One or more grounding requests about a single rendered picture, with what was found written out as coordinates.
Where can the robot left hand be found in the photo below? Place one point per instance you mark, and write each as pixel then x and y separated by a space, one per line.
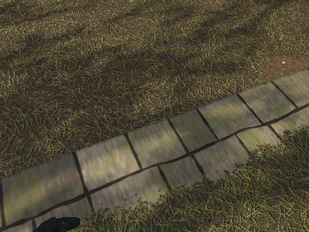
pixel 61 224

